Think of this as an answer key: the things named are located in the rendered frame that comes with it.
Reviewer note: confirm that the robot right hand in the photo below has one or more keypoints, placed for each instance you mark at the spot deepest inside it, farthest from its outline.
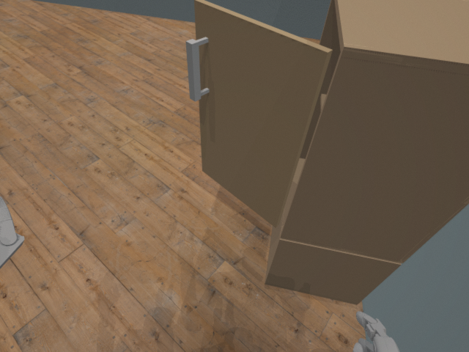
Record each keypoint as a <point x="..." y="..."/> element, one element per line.
<point x="376" y="333"/>

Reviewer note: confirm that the robot left hand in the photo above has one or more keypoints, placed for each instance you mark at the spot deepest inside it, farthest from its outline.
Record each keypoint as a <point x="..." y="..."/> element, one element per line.
<point x="10" y="241"/>

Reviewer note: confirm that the handle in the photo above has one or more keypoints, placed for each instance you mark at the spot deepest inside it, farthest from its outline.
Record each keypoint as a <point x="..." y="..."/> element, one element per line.
<point x="192" y="50"/>

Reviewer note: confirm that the cupboard door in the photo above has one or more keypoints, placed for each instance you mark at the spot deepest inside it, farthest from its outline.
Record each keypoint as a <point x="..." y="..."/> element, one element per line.
<point x="264" y="84"/>

